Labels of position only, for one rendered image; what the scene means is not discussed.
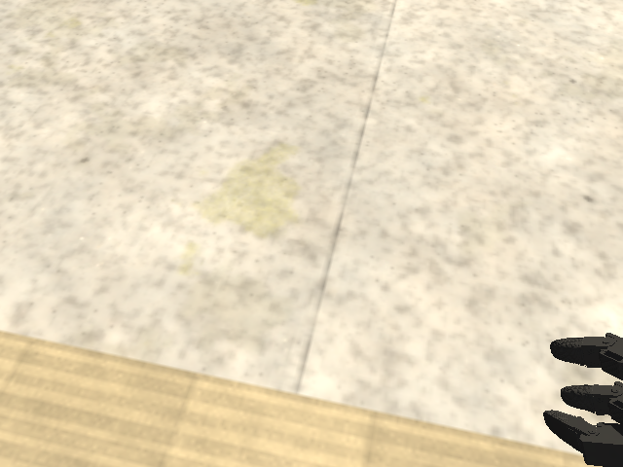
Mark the right robot hand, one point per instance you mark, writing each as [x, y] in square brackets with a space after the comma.
[601, 445]

